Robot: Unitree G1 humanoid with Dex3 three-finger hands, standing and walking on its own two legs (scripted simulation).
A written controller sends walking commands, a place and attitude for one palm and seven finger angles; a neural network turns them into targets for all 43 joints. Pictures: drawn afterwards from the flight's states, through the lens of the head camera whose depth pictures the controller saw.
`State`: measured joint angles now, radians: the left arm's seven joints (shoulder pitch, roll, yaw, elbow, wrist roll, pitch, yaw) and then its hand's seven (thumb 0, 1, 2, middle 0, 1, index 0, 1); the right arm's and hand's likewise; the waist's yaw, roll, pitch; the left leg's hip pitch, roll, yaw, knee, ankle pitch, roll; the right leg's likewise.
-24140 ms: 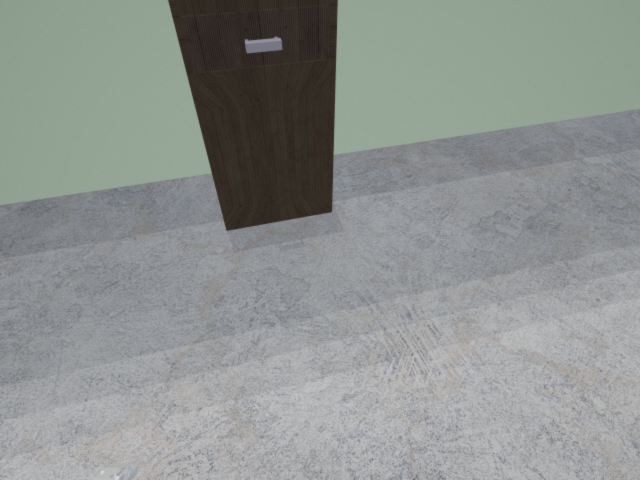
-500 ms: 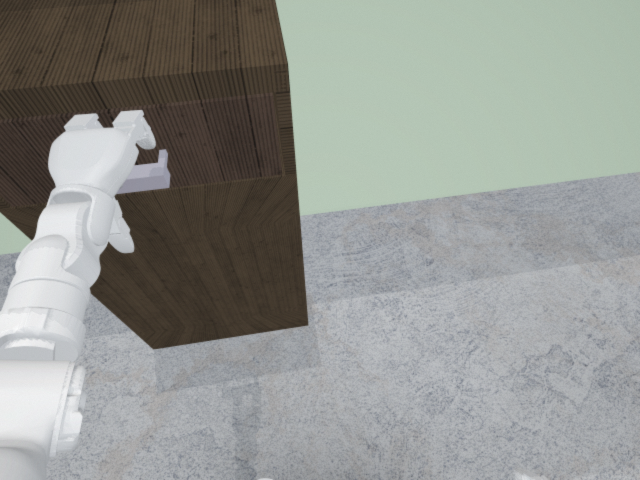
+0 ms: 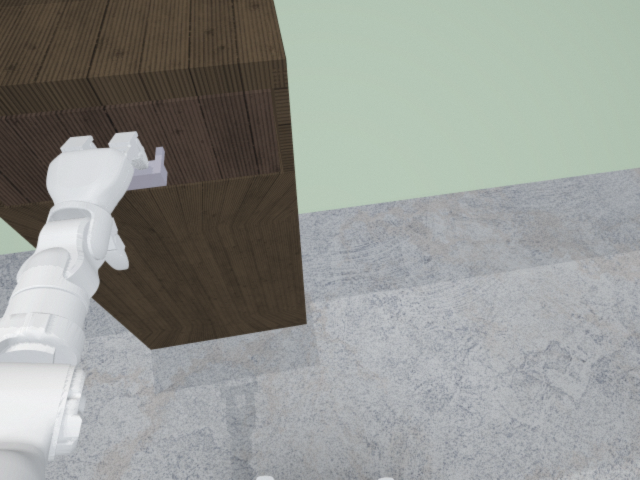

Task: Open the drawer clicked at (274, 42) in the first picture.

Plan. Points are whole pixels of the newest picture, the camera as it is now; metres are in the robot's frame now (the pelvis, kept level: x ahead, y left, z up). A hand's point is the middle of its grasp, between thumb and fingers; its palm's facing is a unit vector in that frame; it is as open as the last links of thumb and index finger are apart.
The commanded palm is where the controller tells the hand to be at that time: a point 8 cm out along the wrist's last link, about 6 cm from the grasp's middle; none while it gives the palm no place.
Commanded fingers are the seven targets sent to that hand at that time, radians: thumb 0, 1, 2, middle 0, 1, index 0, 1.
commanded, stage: lower the fingers behind the handle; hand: left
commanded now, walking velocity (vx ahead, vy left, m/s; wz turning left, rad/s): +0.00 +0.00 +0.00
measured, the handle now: (126, 166) +0.53 +0.29 +0.05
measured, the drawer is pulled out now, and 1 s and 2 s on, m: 0.00 0.00 0.00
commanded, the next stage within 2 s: lift the fingers back up to retry in 0.82 s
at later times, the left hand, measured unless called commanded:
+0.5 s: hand (112, 203) +0.45 +0.28 +0.07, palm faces +0.00 +0.02 -1.00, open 13.9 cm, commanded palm +0.42 +0.29 +0.09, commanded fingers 0.00 -0.50 0.30 -0.30 -1.20 -0.30 -1.20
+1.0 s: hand (112, 198) +0.46 +0.28 +0.07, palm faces -0.01 +0.03 -1.00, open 13.6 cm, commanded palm +0.44 +0.29 +0.10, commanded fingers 0.00 -0.50 0.30 -0.30 -1.20 -0.30 -1.20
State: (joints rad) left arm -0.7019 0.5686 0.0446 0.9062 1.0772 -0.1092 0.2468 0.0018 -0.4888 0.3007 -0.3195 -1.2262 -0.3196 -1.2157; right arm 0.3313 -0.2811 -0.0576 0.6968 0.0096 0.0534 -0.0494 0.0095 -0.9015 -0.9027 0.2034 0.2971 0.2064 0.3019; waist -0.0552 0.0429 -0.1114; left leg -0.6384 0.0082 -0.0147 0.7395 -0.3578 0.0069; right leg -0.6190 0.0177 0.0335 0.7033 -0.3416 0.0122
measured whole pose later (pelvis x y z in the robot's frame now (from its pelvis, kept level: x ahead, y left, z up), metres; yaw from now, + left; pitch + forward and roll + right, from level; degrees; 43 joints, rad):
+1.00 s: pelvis -0.02 +0.00 -0.01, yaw +0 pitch +16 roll -1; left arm -0.83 0.60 0.00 1.04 1.07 -0.04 0.25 0.00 -0.49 0.30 -0.33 -1.26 -0.31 -1.34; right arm 0.35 -0.27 -0.02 0.68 0.03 0.06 -0.06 0.01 -0.90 -0.90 0.20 0.30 0.21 0.30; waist -0.08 0.04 -0.12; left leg -0.71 0.01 -0.01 0.77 -0.34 0.01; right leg -0.70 0.02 0.04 0.74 -0.33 0.02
